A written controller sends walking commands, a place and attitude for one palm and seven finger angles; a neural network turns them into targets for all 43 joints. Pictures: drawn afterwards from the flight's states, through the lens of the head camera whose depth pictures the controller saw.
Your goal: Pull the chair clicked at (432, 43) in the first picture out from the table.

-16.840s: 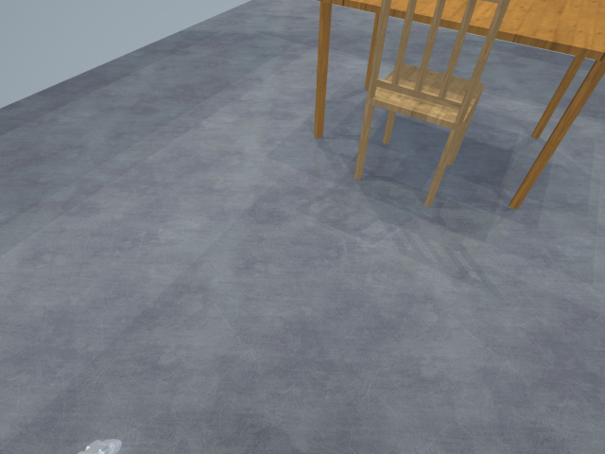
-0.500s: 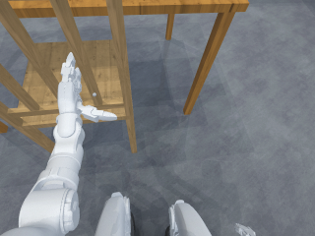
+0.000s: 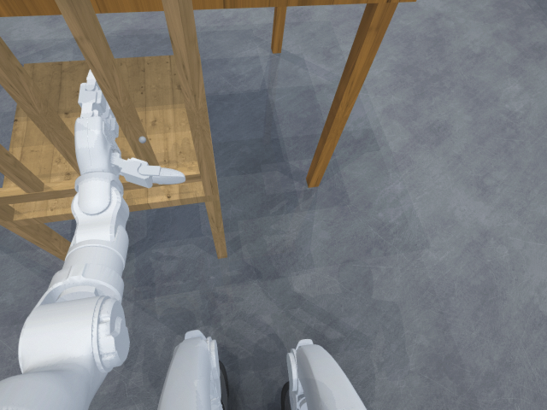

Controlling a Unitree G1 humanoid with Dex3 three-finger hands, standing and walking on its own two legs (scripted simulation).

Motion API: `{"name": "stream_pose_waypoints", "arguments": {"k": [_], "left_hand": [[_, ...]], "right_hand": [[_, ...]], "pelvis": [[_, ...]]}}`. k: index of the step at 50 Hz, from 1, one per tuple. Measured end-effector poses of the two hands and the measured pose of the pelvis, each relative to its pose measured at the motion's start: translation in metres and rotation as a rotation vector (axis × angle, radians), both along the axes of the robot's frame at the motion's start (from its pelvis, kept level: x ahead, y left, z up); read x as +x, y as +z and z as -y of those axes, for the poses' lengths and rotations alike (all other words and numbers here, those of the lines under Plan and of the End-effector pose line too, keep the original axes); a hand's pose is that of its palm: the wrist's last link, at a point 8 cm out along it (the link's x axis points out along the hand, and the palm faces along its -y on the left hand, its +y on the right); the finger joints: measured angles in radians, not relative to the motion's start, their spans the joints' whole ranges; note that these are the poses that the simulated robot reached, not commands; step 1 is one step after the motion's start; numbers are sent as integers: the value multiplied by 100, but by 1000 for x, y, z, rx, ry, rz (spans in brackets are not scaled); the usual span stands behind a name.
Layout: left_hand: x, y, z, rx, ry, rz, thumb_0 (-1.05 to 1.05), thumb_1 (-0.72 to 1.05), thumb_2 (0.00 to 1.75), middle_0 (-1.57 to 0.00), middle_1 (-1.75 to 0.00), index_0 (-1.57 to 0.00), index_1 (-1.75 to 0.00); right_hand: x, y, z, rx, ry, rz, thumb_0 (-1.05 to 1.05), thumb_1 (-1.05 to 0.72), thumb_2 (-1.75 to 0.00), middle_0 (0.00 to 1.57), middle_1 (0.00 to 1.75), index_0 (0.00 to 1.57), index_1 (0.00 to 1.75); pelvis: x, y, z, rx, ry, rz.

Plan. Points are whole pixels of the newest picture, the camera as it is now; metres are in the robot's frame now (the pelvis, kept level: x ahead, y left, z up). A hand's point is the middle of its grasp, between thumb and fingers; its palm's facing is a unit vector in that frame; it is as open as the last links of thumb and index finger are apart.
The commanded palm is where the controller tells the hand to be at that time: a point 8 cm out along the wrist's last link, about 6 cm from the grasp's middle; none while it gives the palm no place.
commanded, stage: push the fingers through the gap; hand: left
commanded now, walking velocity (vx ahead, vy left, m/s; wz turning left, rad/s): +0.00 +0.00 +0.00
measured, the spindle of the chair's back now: (44, 115) +0.51 +0.27 +0.08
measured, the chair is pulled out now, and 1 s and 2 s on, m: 0.00 0.00 0.03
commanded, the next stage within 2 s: hook a spindle and tug to test in 0.24 s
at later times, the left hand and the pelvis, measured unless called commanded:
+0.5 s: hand (148, 140) +0.49 +0.15 +0.04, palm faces +0.12 -0.99 -0.03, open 16.7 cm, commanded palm +0.46 +0.19 +0.04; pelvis +0.00 +0.00 +0.00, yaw +0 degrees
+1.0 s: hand (151, 138) +0.50 +0.15 +0.04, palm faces +0.15 -0.99 -0.03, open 9.8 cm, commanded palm +0.46 +0.18 +0.04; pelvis +0.00 +0.00 +0.00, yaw +1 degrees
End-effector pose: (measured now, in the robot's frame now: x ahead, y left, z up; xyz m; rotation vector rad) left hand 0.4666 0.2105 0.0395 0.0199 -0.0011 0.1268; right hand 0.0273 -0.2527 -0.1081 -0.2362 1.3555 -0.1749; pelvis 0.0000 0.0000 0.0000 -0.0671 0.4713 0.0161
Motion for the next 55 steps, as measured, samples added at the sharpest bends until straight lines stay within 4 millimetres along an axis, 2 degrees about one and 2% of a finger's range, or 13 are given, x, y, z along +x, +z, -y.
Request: {"name": "stream_pose_waypoints", "arguments": {"k": [22,28,37,42,47,55], "left_hand": [[-1,0,5,8,-2,-3,-1,-50,30,-7,-11,-7,-11],[0,1,11,9,-7,4,-1,-50,30,-12,-29,-13,-28],[2,-1,12,19,7,1,-1,-47,31,-26,-72,-27,-71],[0,1,13,11,14,1,-1,-33,37,-35,-98,-35,-98],[1,1,13,11,24,-8,-1,-11,47,-43,-123,-41,-122],[1,1,12,13,20,-3,0,31,65,-48,-140,-44,-140]], "right_hand": [[15,2,-2,3,14,19,1,-91,-90,20,30,20,30],[16,1,-2,6,16,15,1,-91,-90,20,30,20,30],[10,-1,1,5,10,1,1,-91,-90,20,30,20,30],[8,-1,1,11,5,-10,1,-91,-90,20,30,20,30],[8,0,2,14,3,-9,1,-91,-90,20,30,20,30],[12,2,3,15,4,-7,1,-91,-90,20,30,20,30]], "pelvis": [[3,3,-1,-2,6,3],[3,3,0,-2,8,2],[2,1,2,0,9,-2],[2,2,3,2,8,0],[3,4,4,3,8,1],[7,5,4,5,7,-1]]}}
